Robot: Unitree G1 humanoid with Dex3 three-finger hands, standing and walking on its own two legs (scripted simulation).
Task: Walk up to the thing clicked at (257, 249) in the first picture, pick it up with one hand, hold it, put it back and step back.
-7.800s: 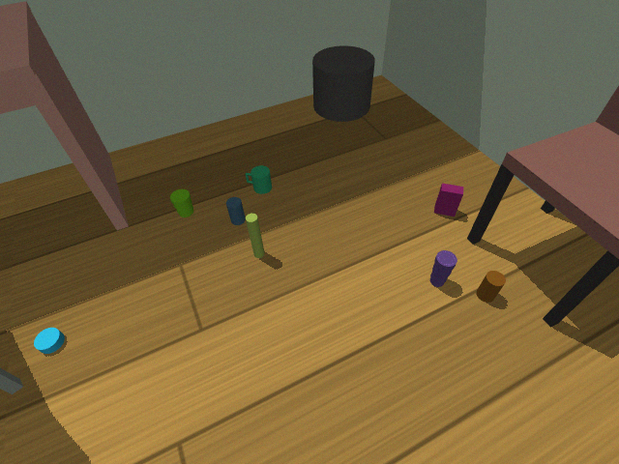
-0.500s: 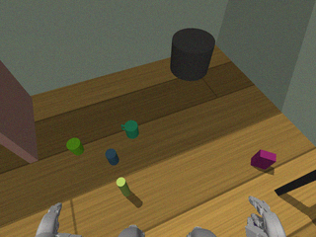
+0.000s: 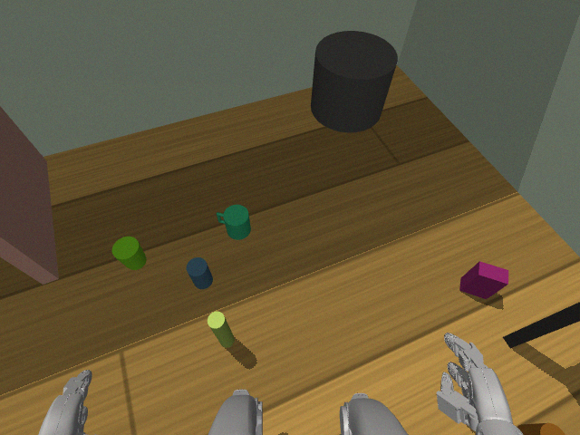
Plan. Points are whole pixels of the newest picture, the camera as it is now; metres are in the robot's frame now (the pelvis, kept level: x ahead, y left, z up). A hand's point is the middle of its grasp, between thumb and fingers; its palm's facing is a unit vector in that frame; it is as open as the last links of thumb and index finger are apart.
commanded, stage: go down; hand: left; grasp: from the side
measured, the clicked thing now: (222, 331) +0.40 +0.20 -0.58
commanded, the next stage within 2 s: approach in 1.86 s
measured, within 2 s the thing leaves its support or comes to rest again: neither
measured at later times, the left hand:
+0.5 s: hand (111, 364) +0.25 +0.33 -0.20, palm faces +0.11 -0.97 -0.20, open 17.5 cm
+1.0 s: hand (110, 341) +0.30 +0.36 -0.24, palm faces +0.11 -0.99 -0.13, open 17.4 cm
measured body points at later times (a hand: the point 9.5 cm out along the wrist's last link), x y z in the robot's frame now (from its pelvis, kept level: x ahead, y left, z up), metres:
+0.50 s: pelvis -0.05 +0.00 -0.13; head +0.12 +0.02 +0.29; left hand +0.24 +0.38 -0.18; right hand +0.11 -0.28 -0.23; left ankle +0.01 +0.12 -0.66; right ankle -0.01 -0.14 -0.66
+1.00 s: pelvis -0.08 +0.00 -0.22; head +0.12 +0.04 +0.18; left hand +0.29 +0.41 -0.23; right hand +0.07 -0.28 -0.32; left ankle +0.01 +0.12 -0.66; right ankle -0.01 -0.14 -0.66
